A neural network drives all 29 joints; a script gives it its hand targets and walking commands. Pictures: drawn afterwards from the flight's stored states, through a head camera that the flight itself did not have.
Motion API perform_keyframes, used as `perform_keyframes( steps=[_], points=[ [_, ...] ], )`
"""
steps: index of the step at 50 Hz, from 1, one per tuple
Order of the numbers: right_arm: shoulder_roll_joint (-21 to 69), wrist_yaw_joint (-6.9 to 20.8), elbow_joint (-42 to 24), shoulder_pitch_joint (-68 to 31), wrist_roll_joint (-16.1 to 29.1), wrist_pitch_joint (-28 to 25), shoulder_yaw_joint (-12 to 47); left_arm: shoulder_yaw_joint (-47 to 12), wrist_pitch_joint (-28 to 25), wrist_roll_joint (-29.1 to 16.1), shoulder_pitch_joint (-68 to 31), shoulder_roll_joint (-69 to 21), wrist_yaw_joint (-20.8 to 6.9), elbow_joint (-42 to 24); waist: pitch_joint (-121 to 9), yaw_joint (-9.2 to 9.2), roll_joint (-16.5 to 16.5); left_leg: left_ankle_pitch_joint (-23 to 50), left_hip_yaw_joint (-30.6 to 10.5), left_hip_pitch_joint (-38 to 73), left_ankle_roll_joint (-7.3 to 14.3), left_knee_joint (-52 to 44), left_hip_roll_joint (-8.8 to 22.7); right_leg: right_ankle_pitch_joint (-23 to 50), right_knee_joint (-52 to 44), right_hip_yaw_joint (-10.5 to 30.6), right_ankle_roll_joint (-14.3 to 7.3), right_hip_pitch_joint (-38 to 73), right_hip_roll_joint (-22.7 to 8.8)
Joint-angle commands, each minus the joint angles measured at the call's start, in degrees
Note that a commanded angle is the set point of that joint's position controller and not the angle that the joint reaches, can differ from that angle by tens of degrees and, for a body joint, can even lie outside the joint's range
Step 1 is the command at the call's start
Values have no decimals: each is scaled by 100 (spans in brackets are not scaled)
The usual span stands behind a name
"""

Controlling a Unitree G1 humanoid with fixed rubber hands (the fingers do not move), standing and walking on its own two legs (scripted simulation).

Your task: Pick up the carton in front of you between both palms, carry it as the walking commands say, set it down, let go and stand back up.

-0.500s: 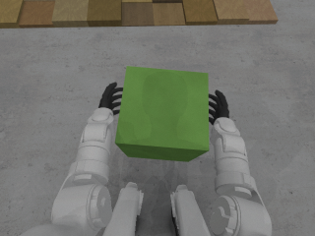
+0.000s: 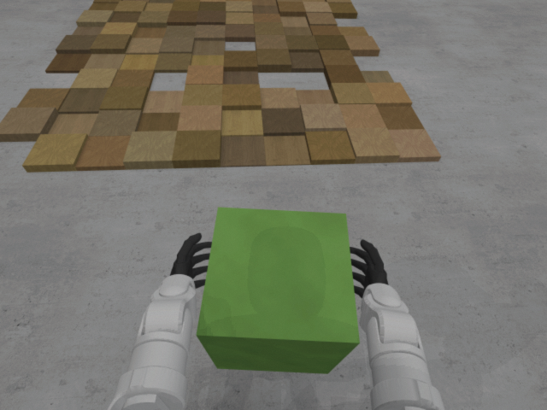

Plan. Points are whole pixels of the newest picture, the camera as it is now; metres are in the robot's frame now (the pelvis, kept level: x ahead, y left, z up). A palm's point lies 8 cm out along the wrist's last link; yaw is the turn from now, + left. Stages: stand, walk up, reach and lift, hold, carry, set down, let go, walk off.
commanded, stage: reach and lift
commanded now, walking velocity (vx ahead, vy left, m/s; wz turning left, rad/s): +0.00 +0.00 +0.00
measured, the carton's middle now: (277, 296) +0.33 +0.00 -0.08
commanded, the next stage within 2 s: hold in 1.18 s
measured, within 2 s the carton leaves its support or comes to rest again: neither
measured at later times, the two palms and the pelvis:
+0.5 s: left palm (172, 280) +0.29 +0.15 +0.04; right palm (387, 286) +0.29 -0.15 +0.05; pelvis -0.01 +0.00 +0.02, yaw +0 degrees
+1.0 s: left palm (172, 271) +0.30 +0.15 +0.06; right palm (389, 277) +0.30 -0.15 +0.06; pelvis +0.01 +0.00 +0.03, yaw +0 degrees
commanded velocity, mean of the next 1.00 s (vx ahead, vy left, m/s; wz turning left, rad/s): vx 0.00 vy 0.00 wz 0.00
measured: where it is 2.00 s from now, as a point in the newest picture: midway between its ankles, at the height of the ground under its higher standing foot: outside the picture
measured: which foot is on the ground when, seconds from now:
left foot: down 0.00-1.00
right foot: down 0.00-1.00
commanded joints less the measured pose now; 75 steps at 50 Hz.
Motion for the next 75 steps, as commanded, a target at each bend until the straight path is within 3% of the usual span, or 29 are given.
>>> perform_keyframes(
  steps=[1, 7, 13, 17, 24, 46, 58, 63, 70, 75],
  points=[
    [5751, 1520, 26, -2595, 962, 196, 3606, -3513, 74, -1014, -2698, -5809, -1396, -208, -2088, 32, 57, 1995, 394, 1859, 54, -806, -299, 1992, -810, -395, -4, 1763, 272],
    [5671, 1578, -454, -2125, 1029, 699, 3728, -3726, 604, -1133, -2295, -5705, -1430, -811, -1239, 11, 38, 1988, 412, 2488, 47, -1465, -242, 1961, -1477, -376, -29, 2418, 239],
    [5505, 1678, -322, -2247, 830, 1057, 3279, -3234, 956, -934, -2370, -5561, -1496, -665, -254, 44, 23, 933, 467, 2400, 99, -1782, -221, 972, -1788, -417, -54, 2388, 183],
    [5612, 1754, -281, -2790, 809, 1041, 3187, -3120, 936, -905, -2901, -5642, -1581, -624, -288, 48, 18, 566, 510, 2395, 101, -1735, -218, 595, -1763, -459, -66, 2351, 169],
    [5708, 1774, -381, -3148, 889, 1019, 3327, -3304, 922, -986, -3274, -5794, -1615, -712, -742, 18, 33, 712, 516, 2573, 85, -1690, -212, 721, -1715, -480, -71, 2554, 185],
    [5414, 1707, -1091, -2303, 1022, 1300, 3540, -3505, 1222, -1117, -2385, -5574, -1491, -1383, -759, 19, 45, 1950, 448, 3151, 21, -1954, -273, 1910, -1937, -454, -12, 3059, 260],
    [5390, 1688, -1309, -2220, 1088, 1471, 3615, -3588, 1385, -1187, -2325, -5503, -1500, -1641, -616, 28, 24, 1927, 447, 3202, 29, -2031, -289, 1969, -2025, -422, 9, 3189, 251],
    [5434, 1665, -1800, -2262, 1299, 1629, 3951, -3937, 1539, -1407, -2363, -5568, -1481, -2129, -854, 27, 33, 2181, 425, 3404, 9, -2069, -288, 2261, -2070, -405, 34, 3411, 249],
    [5142, 1655, -1491, -2217, 1084, 1899, 3554, -3539, 1817, -1172, -2323, -5265, -1473, -1805, -36, 16, 30, 1234, 474, 3136, 36, -2237, -252, 1264, -2255, -446, -13, 3139, 215],
    [5294, 1718, -1479, -2624, 1142, 1848, 3597, -3567, 1769, -1222, -2717, -5443, -1526, -1780, -226, 15, 42, 1169, 478, 3177, 50, -2174, -241, 1181, -2189, -473, -20, 3138, 208]
  ],
)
